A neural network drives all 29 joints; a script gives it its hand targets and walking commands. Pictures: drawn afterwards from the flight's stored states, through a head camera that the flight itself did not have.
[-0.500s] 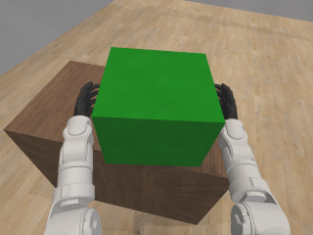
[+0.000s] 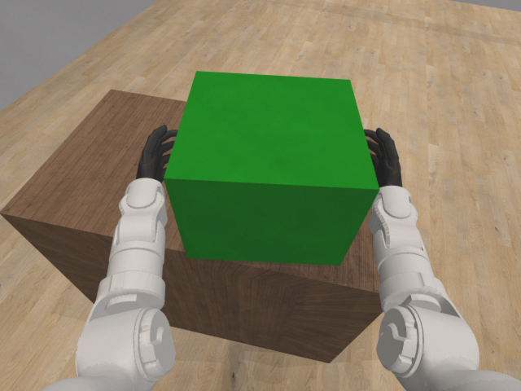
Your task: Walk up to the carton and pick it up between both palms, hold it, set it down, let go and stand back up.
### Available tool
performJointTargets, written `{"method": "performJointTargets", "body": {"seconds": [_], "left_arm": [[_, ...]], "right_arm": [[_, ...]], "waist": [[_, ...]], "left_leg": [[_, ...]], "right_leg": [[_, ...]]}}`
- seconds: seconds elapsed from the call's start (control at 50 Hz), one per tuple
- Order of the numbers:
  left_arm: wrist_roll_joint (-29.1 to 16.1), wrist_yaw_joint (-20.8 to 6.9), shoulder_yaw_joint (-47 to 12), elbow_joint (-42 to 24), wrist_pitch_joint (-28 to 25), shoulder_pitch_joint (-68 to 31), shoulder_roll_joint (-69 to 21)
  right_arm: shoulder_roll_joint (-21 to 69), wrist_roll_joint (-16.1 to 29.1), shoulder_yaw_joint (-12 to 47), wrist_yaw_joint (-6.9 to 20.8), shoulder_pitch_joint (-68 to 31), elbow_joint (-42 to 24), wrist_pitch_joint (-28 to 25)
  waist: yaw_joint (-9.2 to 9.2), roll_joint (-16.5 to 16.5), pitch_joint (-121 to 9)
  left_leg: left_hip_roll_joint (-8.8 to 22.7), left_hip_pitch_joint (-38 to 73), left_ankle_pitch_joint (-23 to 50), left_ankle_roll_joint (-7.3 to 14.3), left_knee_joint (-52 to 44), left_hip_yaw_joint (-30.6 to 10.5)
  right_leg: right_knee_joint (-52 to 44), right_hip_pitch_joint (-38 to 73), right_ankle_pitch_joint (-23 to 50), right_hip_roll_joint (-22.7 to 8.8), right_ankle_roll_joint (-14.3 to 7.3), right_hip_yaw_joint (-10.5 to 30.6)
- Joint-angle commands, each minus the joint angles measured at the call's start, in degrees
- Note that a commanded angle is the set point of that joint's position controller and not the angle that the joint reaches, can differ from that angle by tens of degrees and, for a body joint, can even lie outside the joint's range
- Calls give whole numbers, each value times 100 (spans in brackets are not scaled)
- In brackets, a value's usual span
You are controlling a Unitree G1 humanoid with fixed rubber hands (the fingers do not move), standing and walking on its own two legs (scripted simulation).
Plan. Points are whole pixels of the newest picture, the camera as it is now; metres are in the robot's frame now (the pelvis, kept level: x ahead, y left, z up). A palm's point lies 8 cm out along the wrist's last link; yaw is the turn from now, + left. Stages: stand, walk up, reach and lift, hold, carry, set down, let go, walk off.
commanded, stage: set down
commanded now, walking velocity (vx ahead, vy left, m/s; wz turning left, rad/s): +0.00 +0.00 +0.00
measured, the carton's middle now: (268, 168) +0.46 -0.01 +0.06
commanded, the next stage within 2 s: none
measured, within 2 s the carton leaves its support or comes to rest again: rests again in 1.80 s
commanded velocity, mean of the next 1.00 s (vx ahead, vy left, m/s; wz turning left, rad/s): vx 0.00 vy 0.00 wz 0.00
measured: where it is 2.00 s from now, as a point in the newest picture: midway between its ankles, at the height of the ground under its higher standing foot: outside the picture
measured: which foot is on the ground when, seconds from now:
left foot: down 0.00-1.00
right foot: down 0.00-1.00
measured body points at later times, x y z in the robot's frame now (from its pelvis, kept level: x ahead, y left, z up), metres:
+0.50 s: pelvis +0.00 +0.00 +0.00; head +0.05 +0.02 +0.45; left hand +0.42 +0.19 +0.06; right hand +0.41 -0.19 +0.07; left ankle -0.05 +0.12 -0.75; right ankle +0.01 -0.12 -0.75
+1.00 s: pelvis +0.01 +0.00 +0.00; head +0.08 +0.00 +0.44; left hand +0.44 +0.18 +0.03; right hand +0.43 -0.19 +0.05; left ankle -0.05 +0.12 -0.75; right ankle +0.01 -0.12 -0.75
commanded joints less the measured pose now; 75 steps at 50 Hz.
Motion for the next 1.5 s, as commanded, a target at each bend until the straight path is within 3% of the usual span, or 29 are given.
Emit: {"method": "performJointTargets", "body": {"seconds": [0.0,0.1,0.12,0.16,0.2,0.28,0.34,0.38,0.42,0.5,0.58,0.7,0.82,0.9,1.0,1.1,1.16,1.24,1.26,1.3,1.38,1.48], "left_arm": [[-282,-549,-1917,-814,-461,-3172,-2633],[-618,-204,-2688,-1105,-964,-3607,-2956],[-645,-173,-2648,-1042,-1017,-3467,-2935],[-683,-168,-2715,-964,-1098,-3385,-2979],[-634,-236,-2560,-687,-1121,-3274,-2921],[-461,-457,-1968,-118,-1098,-3269,-2568],[-354,-581,-1605,182,-1084,-3290,-2395],[-339,-598,-1575,227,-1135,-3287,-2382],[-357,-567,-1631,254,-1223,-3429,-2468],[-281,-398,-1677,410,-1438,-3734,-2605],[-354,-279,-1727,394,-1640,-4027,-2553],[-402,-341,-1429,917,-1862,-4156,-2324],[-431,-450,-1244,1493,-2128,-4121,-2198],[-399,-513,-1138,1700,-2249,-4149,-2123],[-381,-460,-1222,1769,-2438,-4143,-2239],[-336,-366,-1337,2012,-2624,-4039,-2275],[-364,-361,-1305,2219,-2712,-3925,-2232],[-364,-367,-1228,2382,-2818,-3885,-2141],[-452,-442,-1271,2577,-2775,-4615,-1974],[-465,-469,-1192,2763,-2804,-4542,-1944],[-427,-446,-1179,2900,-2842,-4583,-1999],[-342,-459,-1010,3045,-2948,-4552,-1942]], "right_arm": [[2553,-130,2046,689,-3058,-749,-641],[2501,-123,2132,761,-3177,-638,-1009],[2452,-111,2188,758,-2916,-563,-1036],[2399,-82,2228,730,-2866,-480,-1089],[2379,-99,2226,700,-2890,-369,-1074],[2475,-275,1931,681,-2905,-166,-899],[2530,-445,1769,689,-2868,-106,-770],[2576,-451,1752,705,-2780,-74,-765],[2583,-428,1751,723,-2880,-112,-837],[2504,-596,1478,824,-3001,19,-979],[2516,-669,1368,880,-3100,174,-1060],[2695,-876,1283,888,-3240,374,-1033],[2792,-1025,1282,827,-3167,578,-1033],[2851,-1078,1168,795,-3016,798,-1037],[2824,-1058,1123,784,-2934,997,-1206],[2700,-1025,1150,813,-2953,1188,-1406],[2634,-1031,1200,813,-2989,1284,-1488],[2538,-1010,1143,804,-2945,1510,-1540],[2393,-1138,836,847,-3551,1432,-1460],[2471,-1202,784,915,-3458,1568,-1417],[2495,-1209,635,933,-3403,1766,-1404],[2487,-1288,517,949,-3437,1792,-1444]], "waist": [[51,161,-3198],[-134,589,-4178],[-114,597,-3970],[-142,638,-3928],[-74,495,-3675],[-49,41,-2903],[-56,-280,-2651],[-74,-291,-2760],[-58,-98,-3114],[-25,448,-3472],[-17,616,-3809],[76,196,-3797],[-16,-143,-3774],[-77,-31,-3796],[-124,235,-3965],[-59,489,-4025],[-31,312,-3955],[-7,251,-3779],[-233,42,-3813],[-218,9,-3734],[-195,205,-3877],[-176,287,-3895]], "left_leg": [[-284,-826,2963,-440,99,656],[-169,19,4311,-724,559,429],[-72,185,4850,-783,698,414],[-34,341,5199,-858,854,403],[-76,-29,4683,-803,746,419],[-241,-1058,2677,-499,104,528],[-296,-1403,2025,-302,-153,575],[-292,-1381,2254,-286,-132,570],[-270,-1171,2578,-362,-34,561],[-147,-609,3035,-586,191,564],[-80,-484,3196,-641,360,565],[-157,-1420,2336,-386,150,614],[-209,-1852,2224,-277,95,599],[-228,-1895,2237,-283,92,587],[-164,-1493,2996,-470,355,557],[-85,-1334,3481,-561,593,543],[-69,-1457,3531,-518,625,519],[-74,-1673,3242,-475,586,514],[-111,-2054,2436,-270,403,495],[-108,-2224,2048,-222,289,509],[-71,-1686,2323,-326,452,537],[-102,-1814,2352,-324,504,547]], "right_leg": [[723,2676,2466,203,84,-81],[723,1808,2548,372,-87,-178],[698,1648,2417,339,-68,-210],[604,1411,2359,390,-99,-198],[562,1638,2353,340,-112,-138],[549,2196,1974,170,9,-19],[601,2506,1997,112,115,19],[693,2675,2366,109,143,26],[715,2536,2397,122,102,4],[581,1683,1724,185,-49,-132],[555,1240,1449,216,-133,-145],[748,1753,1715,90,-15,10],[950,2182,2437,36,113,105],[999,2123,2537,18,102,119],[1004,1646,2598,88,3,38],[975,1174,2408,136,-89,8],[1025,1082,2436,162,-71,12],[1029,1060,2245,140,-74,38],[1062,1105,1982,57,74,90],[1158,1128,1886,31,76,85],[1036,537,1719,85,-13,69],[1063,579,1795,56,-9,61]]}}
